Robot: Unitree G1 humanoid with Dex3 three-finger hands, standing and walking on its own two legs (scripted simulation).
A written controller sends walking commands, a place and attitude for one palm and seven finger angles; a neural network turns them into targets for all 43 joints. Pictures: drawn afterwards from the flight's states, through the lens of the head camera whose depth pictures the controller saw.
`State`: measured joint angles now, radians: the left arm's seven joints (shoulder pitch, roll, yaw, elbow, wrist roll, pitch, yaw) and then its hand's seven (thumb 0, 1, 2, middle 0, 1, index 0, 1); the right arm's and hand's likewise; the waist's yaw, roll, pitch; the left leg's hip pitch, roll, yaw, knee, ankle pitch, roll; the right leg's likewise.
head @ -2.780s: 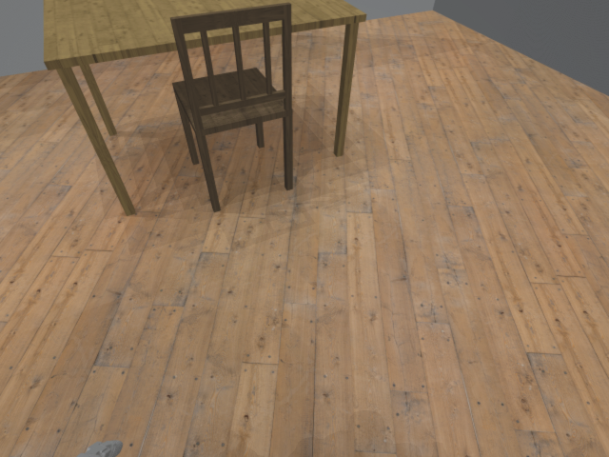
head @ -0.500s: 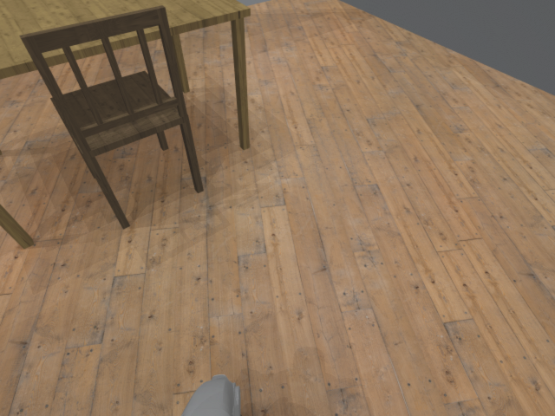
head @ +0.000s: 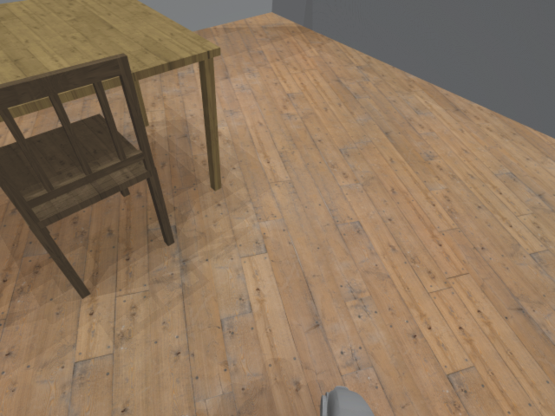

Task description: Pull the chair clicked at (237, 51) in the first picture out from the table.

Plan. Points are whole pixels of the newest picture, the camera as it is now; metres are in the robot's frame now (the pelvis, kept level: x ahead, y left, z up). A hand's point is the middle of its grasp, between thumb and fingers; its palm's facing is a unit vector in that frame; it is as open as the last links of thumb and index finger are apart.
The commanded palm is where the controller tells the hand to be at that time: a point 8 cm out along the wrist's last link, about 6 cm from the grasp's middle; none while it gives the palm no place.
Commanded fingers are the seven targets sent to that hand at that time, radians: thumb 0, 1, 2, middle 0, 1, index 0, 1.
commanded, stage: walk to a spot facing it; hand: left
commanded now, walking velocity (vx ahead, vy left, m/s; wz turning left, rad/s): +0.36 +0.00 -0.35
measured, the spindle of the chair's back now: (72, 137) +0.79 +0.59 -0.12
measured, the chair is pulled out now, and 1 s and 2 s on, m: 0.00 0.00 0.00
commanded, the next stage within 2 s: turn to face it in 0.62 s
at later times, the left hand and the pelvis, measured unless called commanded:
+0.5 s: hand (210, 325) +0.32 +0.14 -0.18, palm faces -0.10 -0.97 -0.22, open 7.2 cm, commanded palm none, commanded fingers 0.00 0.90 0.90 -0.20 -0.30 -0.20 -0.30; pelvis +0.24 -0.04 -0.01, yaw -9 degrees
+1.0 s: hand (229, 232) +0.55 +0.13 -0.18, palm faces -0.15 -0.97 -0.20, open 7.4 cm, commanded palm none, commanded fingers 0.00 0.90 0.90 -0.20 -0.30 -0.20 -0.30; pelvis +0.44 -0.04 -0.01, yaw -11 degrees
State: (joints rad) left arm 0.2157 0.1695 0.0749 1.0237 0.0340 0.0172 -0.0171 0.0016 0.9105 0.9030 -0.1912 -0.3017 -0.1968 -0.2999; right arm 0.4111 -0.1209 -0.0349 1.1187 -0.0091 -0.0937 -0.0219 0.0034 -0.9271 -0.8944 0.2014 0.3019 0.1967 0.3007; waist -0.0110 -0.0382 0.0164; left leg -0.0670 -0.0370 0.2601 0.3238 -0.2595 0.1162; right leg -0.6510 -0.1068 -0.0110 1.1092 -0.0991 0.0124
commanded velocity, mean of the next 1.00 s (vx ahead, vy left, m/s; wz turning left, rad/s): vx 0.22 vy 0.00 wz -0.05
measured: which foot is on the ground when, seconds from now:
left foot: down 0.00-0.36, up 0.38-0.74, down 0.76-1.00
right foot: up 0.00-0.34, down 0.36-0.76, up 0.78-1.00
